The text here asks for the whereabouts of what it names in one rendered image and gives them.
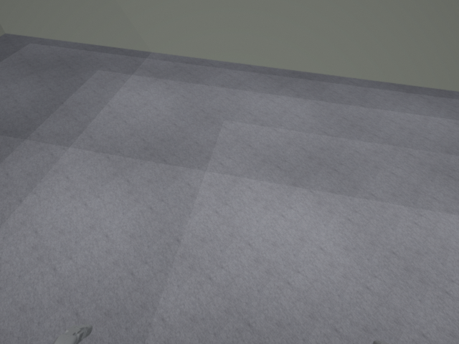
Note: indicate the robot left hand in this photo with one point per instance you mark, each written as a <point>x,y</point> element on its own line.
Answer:
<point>74,334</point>

